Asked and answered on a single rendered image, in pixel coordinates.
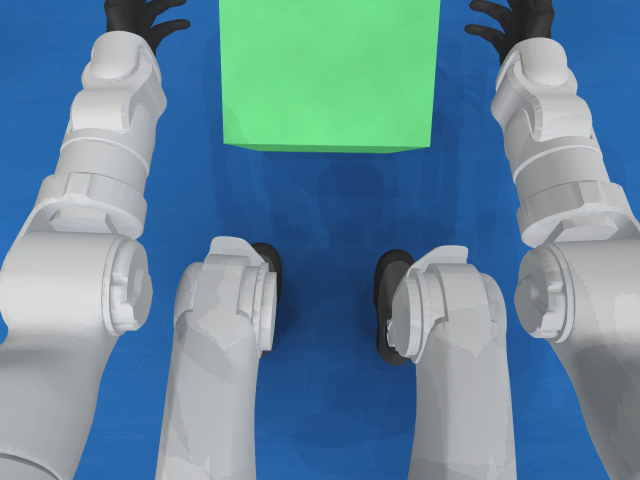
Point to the right robot upper arm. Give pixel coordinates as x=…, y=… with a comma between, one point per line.
x=583, y=297

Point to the carton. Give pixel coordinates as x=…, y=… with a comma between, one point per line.
x=335, y=76

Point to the right robot hand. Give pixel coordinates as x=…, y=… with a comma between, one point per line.
x=528, y=19

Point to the left robot hand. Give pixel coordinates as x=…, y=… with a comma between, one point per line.
x=137, y=17

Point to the robot right shin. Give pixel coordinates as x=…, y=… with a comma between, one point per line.
x=449, y=254

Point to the left robot forearm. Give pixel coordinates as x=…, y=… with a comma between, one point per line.
x=105, y=157

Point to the left robot upper arm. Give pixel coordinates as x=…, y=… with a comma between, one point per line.
x=67, y=297

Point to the right robot foot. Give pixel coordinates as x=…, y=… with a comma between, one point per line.
x=390, y=270

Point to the right robot forearm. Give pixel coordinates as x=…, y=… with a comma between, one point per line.
x=564, y=190

